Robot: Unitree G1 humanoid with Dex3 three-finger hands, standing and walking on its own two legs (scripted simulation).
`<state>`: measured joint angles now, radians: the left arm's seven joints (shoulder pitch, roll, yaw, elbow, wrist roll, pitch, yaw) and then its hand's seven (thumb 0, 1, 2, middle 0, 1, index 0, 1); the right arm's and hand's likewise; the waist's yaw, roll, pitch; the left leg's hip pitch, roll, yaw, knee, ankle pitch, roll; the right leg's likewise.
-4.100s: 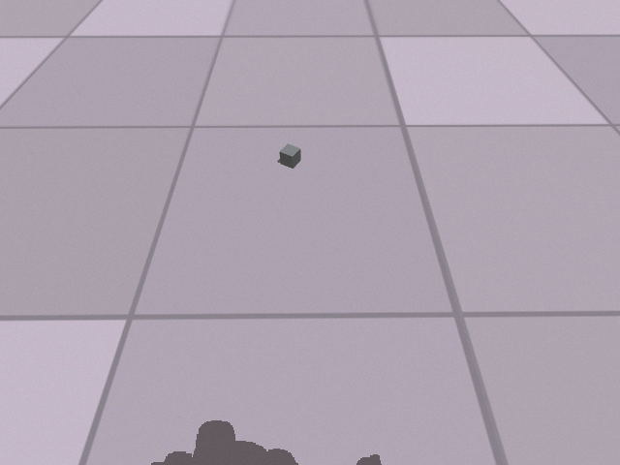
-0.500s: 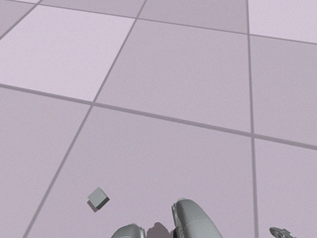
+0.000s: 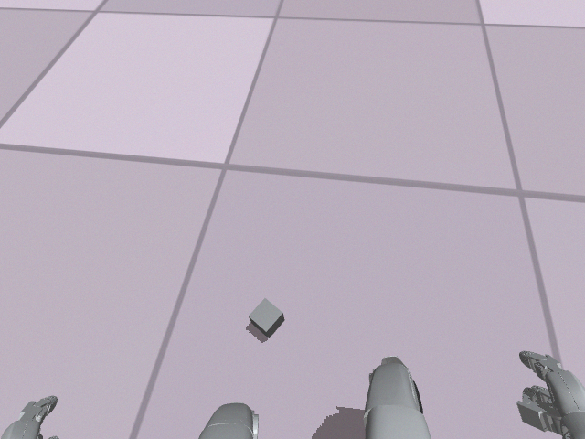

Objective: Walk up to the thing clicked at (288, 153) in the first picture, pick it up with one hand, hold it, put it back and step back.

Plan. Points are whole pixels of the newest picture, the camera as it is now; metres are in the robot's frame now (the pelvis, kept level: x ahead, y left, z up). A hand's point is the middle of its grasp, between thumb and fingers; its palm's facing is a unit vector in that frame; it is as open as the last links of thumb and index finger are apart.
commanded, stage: walk up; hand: left
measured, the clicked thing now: (267, 318) +0.47 +0.13 -0.66
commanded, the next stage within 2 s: none
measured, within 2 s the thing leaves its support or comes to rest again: neither
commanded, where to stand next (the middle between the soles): +0.04 +0.01 m, yaw -8 degrees
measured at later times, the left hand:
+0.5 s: hand out of the picture +0.03 +0.30 -0.09, palm faces -0.23 -0.88 -0.41, open 7.4 cm
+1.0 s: hand out of the picture +0.09 +0.25 -0.09, palm faces -0.16 -0.90 -0.40, open 7.4 cm
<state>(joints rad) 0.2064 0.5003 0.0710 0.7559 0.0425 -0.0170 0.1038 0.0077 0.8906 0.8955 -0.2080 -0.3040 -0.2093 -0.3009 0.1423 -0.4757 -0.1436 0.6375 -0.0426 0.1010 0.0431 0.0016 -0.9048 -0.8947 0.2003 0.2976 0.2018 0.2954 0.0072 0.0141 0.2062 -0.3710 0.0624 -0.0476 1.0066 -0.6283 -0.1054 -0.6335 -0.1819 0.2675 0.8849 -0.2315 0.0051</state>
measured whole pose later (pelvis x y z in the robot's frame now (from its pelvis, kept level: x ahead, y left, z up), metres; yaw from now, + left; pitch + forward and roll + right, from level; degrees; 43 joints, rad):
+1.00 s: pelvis -0.05 +0.01 +0.05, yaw -10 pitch -2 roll +1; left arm 0.16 0.37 0.03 0.92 -0.01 -0.01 0.02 0.01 0.90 0.90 -0.20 -0.30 -0.20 -0.30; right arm 0.19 -0.35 -0.01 0.91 -0.01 -0.04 0.00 0.00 -0.90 -0.89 0.20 0.30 0.21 0.30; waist 0.00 0.02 0.15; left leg -0.38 0.00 -0.01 0.68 -0.26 0.01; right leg -0.32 -0.02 0.02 0.91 -0.56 -0.03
